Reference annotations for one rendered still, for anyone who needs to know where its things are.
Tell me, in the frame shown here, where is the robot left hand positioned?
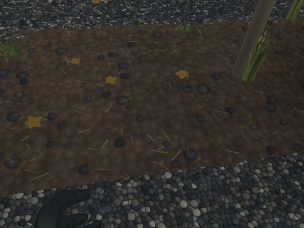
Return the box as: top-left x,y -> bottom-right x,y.
33,189 -> 102,228

